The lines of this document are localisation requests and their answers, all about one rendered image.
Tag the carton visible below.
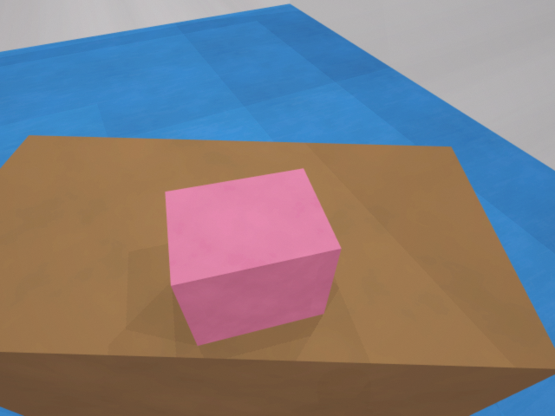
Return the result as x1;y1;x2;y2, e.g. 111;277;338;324
165;169;342;346

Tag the pedestal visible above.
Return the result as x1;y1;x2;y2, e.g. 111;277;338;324
0;135;555;416

